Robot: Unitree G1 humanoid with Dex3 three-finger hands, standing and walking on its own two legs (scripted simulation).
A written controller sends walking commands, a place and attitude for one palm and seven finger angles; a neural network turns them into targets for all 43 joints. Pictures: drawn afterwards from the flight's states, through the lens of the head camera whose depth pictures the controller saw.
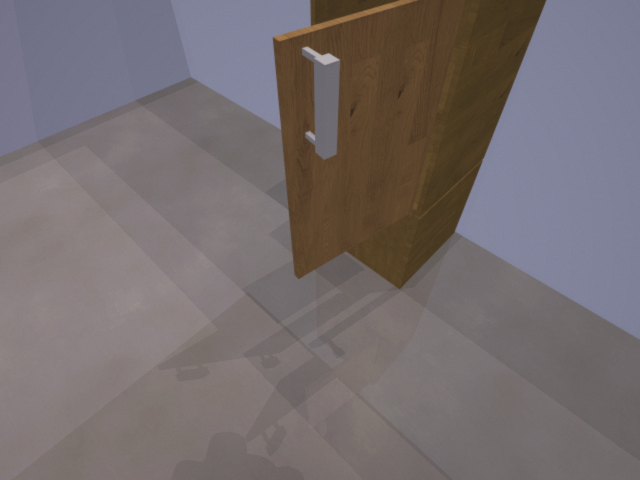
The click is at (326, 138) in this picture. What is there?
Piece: cupboard door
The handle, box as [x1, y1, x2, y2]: [302, 47, 339, 159]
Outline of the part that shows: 304,47 302,48 302,54 314,62 315,134 314,135 308,131 305,133 305,137 315,145 315,151 324,159 336,153 339,60 328,53 320,55 310,48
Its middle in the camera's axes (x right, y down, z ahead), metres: -0.01 -0.22 +0.62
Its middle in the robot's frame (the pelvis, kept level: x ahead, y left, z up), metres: +0.63 +0.04 +0.14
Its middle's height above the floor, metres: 0.92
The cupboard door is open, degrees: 80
